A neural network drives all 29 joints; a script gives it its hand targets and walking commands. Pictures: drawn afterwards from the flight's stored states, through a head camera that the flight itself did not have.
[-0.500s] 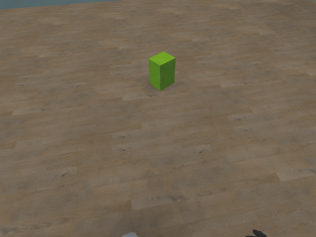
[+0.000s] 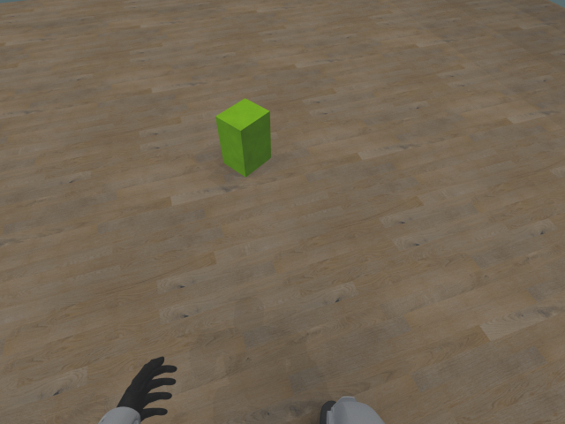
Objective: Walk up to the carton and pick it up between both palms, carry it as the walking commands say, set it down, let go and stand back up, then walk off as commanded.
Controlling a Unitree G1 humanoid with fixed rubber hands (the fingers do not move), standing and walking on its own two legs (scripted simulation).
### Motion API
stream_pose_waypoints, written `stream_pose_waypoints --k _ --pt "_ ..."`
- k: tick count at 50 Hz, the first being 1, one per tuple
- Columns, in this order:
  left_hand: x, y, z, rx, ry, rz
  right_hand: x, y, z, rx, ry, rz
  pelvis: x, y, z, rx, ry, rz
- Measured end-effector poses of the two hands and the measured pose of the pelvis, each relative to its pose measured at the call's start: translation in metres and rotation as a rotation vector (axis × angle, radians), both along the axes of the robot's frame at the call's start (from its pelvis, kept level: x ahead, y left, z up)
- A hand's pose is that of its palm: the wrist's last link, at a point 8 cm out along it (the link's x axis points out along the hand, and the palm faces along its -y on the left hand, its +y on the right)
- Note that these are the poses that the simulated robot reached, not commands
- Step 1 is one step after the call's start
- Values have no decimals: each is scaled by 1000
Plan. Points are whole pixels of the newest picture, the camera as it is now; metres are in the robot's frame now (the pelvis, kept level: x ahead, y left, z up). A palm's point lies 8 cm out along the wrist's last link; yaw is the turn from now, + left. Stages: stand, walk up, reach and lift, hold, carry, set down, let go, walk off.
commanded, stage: walk up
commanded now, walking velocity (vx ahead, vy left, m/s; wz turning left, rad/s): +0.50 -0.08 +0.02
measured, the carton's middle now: (245, 138) +1.45 +0.07 -0.63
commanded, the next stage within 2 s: none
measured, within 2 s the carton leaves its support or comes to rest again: neither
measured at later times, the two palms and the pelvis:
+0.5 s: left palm out of the picture +0.12 +0.24 -0.10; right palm (392, 274) +0.39 -0.23 -0.12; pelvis +0.23 -0.01 +0.01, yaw +0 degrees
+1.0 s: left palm (152, 198) +0.63 +0.26 -0.12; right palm (382, 276) +0.38 -0.20 -0.11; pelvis +0.48 +0.04 +0.01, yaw +0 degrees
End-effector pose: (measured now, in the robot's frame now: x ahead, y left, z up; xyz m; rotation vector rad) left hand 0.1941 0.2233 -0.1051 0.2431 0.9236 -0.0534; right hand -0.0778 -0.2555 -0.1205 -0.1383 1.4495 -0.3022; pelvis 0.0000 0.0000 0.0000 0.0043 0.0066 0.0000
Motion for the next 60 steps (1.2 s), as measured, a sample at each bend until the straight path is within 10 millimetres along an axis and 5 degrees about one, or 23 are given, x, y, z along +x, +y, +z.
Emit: stream_pose_waypoints --k 3,5,11,17,22,26,30,32,41,45,49,56,58,60 --pt "52 -20 -1 26 -57 -7 27 -19 -20 20 42 -6 38 -19 -15 14 10 9" --pt "62 -23 -8 60 -55 23 58 -32 -33 32 41 17 58 -30 -22 14 14 7" --pt "-8 -3 -6 138 201 219 206 -50 -27 54 -134 154 111 -42 -2 29 4 9" --pt "-74 3 9 160 414 355 325 -35 -14 97 -248 242 163 -37 11 41 -7 -2" --pt "-86 5 13 144 518 423 412 -1 -6 139 -334 300 206 -20 13 38 -7 -3" --pt "-64 15 2 105 566 435 482 36 1 154 -408 337 245 0 7 22 -2 2" --pt "-18 38 -28 59 596 406 547 64 1 99 -475 354 293 27 -10 -8 11 -8" --pt "20 53 -43 51 579 366 558 68 -3 55 -474 337 311 39 -17 -3 13 -8" --pt "256 84 -33 15 270 199 473 50 16 -36 -144 136 393 54 9 -32 -10 6" --pt "335 74 -25 -4 201 144 449 52 18 -26 -27 59 428 50 11 -33 -19 6" --pt "412 47 -19 -27 134 82 451 54 14 5 49 1 466 39 8 -24 -20 7" --pt "536 2 -18 20 -8 55 509 28 -27 69 138 -33 551 5 -20 13 -2 15" --pt "541 3 -21 52 10 92 549 16 -38 77 110 1 569 -4 -23 10 3 19" --pt "525 12 -19 84 78 152 602 4 -39 79 40 53 586 -9 -17 17 3 27"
